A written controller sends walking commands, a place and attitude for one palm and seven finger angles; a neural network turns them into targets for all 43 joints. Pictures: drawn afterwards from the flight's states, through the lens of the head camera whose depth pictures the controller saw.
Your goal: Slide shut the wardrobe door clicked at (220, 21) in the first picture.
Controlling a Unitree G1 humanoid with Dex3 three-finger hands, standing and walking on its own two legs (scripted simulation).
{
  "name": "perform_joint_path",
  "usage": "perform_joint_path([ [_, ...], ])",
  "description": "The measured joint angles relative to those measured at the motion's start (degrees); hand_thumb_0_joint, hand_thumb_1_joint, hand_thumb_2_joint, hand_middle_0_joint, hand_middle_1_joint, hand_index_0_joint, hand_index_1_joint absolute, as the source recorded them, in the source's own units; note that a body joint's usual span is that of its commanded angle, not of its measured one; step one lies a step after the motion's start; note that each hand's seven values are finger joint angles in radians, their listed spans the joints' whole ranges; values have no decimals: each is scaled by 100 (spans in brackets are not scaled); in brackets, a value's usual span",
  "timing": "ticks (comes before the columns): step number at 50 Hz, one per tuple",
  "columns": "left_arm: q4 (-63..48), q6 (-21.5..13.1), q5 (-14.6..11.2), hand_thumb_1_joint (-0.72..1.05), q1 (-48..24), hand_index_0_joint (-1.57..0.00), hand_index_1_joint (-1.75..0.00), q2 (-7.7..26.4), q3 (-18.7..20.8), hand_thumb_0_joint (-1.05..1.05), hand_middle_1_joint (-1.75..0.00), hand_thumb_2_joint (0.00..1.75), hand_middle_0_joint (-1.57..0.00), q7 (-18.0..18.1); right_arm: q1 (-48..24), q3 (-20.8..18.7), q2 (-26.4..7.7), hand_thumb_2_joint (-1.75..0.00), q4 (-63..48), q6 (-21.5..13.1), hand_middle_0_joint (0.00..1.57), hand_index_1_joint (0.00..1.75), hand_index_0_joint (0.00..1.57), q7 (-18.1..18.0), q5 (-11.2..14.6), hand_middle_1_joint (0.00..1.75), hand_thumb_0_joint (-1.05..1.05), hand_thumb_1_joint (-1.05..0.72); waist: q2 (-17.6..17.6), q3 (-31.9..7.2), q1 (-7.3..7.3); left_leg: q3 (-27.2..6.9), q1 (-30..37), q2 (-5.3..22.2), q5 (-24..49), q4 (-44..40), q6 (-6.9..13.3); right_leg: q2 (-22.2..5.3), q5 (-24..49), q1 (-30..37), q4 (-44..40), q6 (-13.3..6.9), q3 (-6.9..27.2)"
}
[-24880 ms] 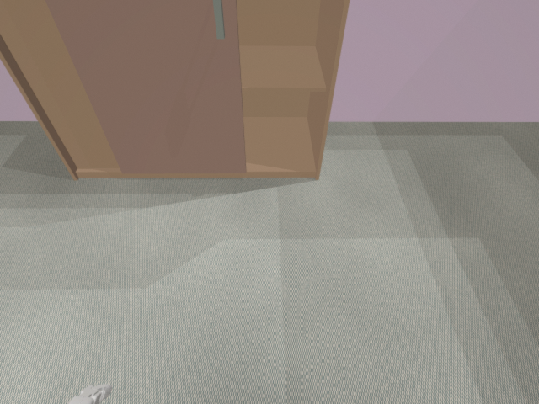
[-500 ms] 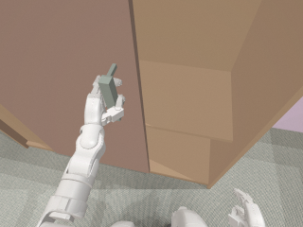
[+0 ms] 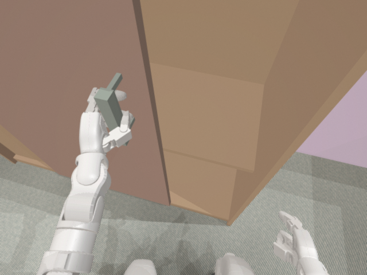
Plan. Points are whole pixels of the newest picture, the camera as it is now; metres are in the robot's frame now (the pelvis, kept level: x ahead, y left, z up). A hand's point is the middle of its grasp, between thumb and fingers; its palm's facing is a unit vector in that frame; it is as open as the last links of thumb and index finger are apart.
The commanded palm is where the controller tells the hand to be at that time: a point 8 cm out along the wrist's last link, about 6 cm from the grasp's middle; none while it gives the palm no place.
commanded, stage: step sideways, sliding the door along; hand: left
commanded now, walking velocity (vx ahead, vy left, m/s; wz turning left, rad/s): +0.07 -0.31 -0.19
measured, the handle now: (120, 111) +0.40 +0.20 +0.09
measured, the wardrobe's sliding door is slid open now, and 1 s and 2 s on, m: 0.31 0.00 0.00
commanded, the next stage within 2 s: stop walking and hold the door there in 1.32 s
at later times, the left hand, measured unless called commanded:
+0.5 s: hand (192, 147) +0.33 +0.04 +0.10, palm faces +0.12 -0.99 -0.06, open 6.2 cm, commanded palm +0.29 +0.02 +0.10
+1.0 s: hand (282, 171) +0.30 -0.13 +0.10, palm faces +0.09 -0.99 -0.11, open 6.4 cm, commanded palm +0.27 -0.13 +0.10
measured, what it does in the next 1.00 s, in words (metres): steps to the right: left foot, then right foot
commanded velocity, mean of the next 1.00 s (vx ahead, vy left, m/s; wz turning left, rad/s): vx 0.13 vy -0.31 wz -0.11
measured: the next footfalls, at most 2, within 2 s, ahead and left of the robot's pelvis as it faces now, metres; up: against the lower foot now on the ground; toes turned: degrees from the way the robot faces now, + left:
left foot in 0.30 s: +0.04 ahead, +0.10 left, +0.00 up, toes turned +4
right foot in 0.60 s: +0.03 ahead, -0.29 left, +0.00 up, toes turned -9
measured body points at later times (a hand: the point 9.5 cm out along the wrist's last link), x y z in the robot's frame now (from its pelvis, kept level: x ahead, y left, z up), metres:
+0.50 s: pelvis -0.01 -0.09 +0.01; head +0.05 -0.08 +0.46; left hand +0.31 +0.09 +0.11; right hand +0.17 -0.29 -0.09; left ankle +0.00 +0.10 -0.72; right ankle -0.01 -0.24 -0.67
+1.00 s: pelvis -0.06 -0.24 -0.01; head -0.03 -0.26 +0.44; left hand +0.29 -0.07 +0.11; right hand +0.10 -0.47 -0.12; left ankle -0.02 +0.01 -0.72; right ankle -0.04 -0.37 -0.72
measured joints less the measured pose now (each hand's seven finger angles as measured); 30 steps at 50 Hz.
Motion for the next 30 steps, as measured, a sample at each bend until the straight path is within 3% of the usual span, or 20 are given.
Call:
perform_joint_path([
  [3,-61,-4,-24,68,38,-23,-140,-32,-16,4,-140,83,-43,27,143,12,-15,-90,-82,-27,20,29,20,116,26,30,1,-91,85,41,104,-38,82,235,21,-79,-157,84,19,107,-165,-63,-62],
  [6,-137,-36,-23,66,106,-22,-140,22,27,3,-140,83,-44,14,260,71,6,-90,-188,-60,20,29,20,191,77,30,1,-91,170,37,170,-72,7,404,-143,243,-276,45,875,598,-1236,-108,-111],
  [7,-162,-54,9,65,129,-22,-140,22,70,2,-140,83,-44,27,215,99,5,-90,-159,-59,20,29,20,187,115,30,1,-91,264,88,140,-132,-52,493,-234,466,-177,120,793,707,-1326,-141,-172],
  [8,-177,-81,41,65,168,-22,-140,0,108,2,-140,83,-44,52,137,117,10,-90,-89,-46,20,29,20,163,136,30,1,-91,352,135,57,-237,-161,505,-306,723,82,182,673,725,-1280,-192,-238],
  [9,-189,-111,69,65,228,-22,-140,-29,126,2,-140,83,-44,71,73,131,27,-90,-11,-41,20,29,20,130,141,30,1,-91,364,125,-16,-333,-316,353,-584,1062,279,179,594,687,-1250,-236,-260],
  [12,-303,-123,81,67,421,-24,-140,-138,62,2,-140,81,-44,94,17,155,103,-90,127,-84,20,29,20,63,111,30,1,-91,172,10,-76,-201,-583,-286,-1192,1696,448,86,685,577,-1408,-295,-136],
  [14,-414,-149,47,69,527,-26,-140,-231,-38,3,-140,81,-45,120,52,198,117,-90,119,-125,20,29,20,37,80,30,1,-91,80,-82,-119,94,-325,-482,-352,647,503,97,841,461,-1421,-305,-82],
  [15,-472,-160,66,69,540,-27,-140,-260,-106,3,-140,81,-44,135,82,186,112,-90,69,-136,20,29,20,30,52,30,1,-91,110,-107,-146,148,-175,-432,195,185,498,158,916,313,-1200,-253,-81],
  [19,-292,-213,141,71,399,-28,-140,-214,-387,4,-140,80,-40,23,149,191,250,-90,51,28,20,29,20,131,10,30,1,-91,-25,-24,-21,168,7,-283,19,-8,278,240,-57,-298,786,-38,116],
  [21,-224,-155,151,72,393,-27,-140,-283,-498,4,-140,79,-36,14,219,245,265,-90,40,70,20,29,20,197,-1,30,1,-91,55,-83,43,107,81,-95,94,-198,205,201,-102,-369,1102,-22,35],
  [27,-111,-114,112,73,301,-25,-140,-301,-664,3,-140,78,-35,17,231,322,262,-90,-185,86,20,30,20,261,42,30,1,-91,383,-79,292,57,128,450,196,-259,-131,-60,261,265,-357,-65,-82],
  [30,-90,-84,105,71,202,-23,-140,-154,-588,2,-140,79,-38,-14,173,374,347,-90,-251,92,20,30,20,235,111,30,1,-91,329,-122,300,-46,-92,538,-20,244,-221,-137,1058,861,-1455,-85,-120],
])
